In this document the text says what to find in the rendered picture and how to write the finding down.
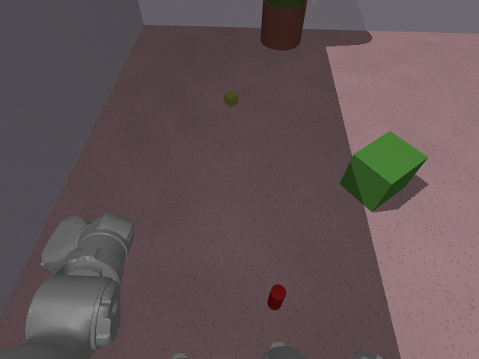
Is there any left robot hand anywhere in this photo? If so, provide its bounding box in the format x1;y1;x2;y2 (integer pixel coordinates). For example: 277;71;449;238
41;216;92;272

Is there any potted plant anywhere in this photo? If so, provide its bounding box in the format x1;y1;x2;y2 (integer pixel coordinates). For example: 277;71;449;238
260;0;307;51

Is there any left robot arm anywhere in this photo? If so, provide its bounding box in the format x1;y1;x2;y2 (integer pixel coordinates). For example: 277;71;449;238
0;212;135;359

